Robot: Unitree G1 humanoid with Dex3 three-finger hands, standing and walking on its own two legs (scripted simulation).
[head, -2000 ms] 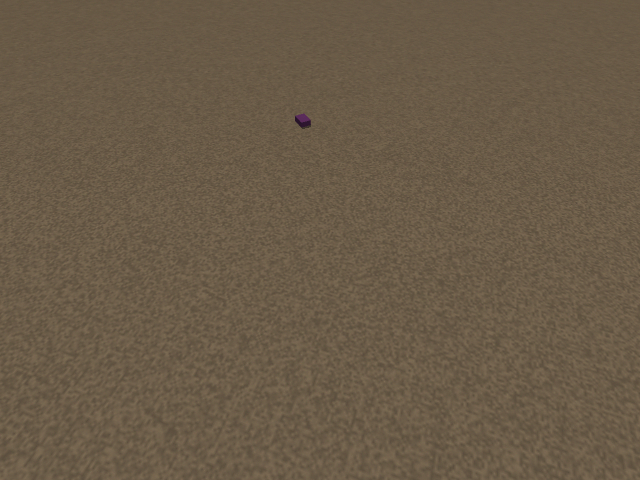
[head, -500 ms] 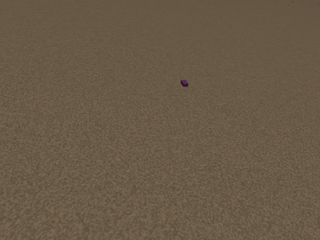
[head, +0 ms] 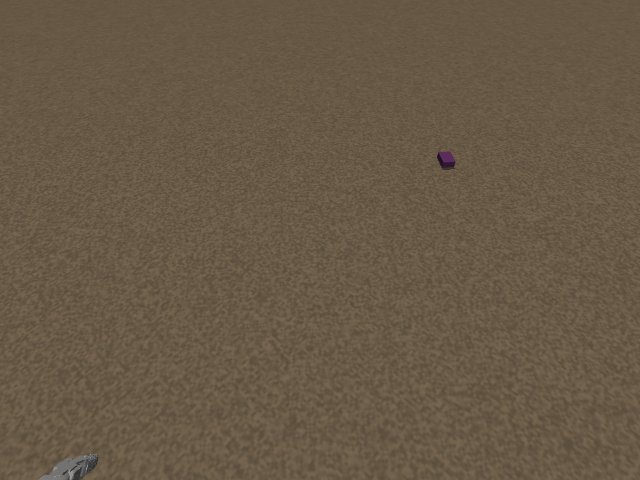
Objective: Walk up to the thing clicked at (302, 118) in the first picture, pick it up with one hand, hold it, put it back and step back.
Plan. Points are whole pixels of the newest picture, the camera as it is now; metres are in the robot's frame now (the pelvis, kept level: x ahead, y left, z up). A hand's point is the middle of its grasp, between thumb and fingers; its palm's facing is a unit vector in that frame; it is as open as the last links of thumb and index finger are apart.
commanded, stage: walk up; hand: left
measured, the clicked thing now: (446, 159) +1.67 -0.57 -0.73
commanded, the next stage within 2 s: none
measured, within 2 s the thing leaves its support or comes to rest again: neither
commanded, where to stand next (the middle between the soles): +1.36 -0.91 m, yaw +16 degrees
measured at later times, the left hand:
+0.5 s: hand (219, 371) +0.32 +0.18 -0.16, palm faces +0.03 -0.97 -0.25, open 7.4 cm
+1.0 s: hand (327, 227) +0.59 +0.01 -0.09, palm faces +0.13 -0.92 -0.36, open 7.3 cm
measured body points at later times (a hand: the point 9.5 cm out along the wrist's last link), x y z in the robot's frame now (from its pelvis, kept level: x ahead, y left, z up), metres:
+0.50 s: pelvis +0.29 -0.08 +0.01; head +0.30 -0.03 +0.45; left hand +0.32 +0.23 -0.14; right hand +0.39 -0.40 -0.06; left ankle +0.34 +0.02 -0.71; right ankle +0.25 -0.22 -0.63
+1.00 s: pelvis +0.52 -0.27 +0.02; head +0.53 -0.29 +0.47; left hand +0.58 +0.06 -0.07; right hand +0.62 -0.60 -0.10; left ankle +0.50 -0.10 -0.63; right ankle +0.57 -0.34 -0.71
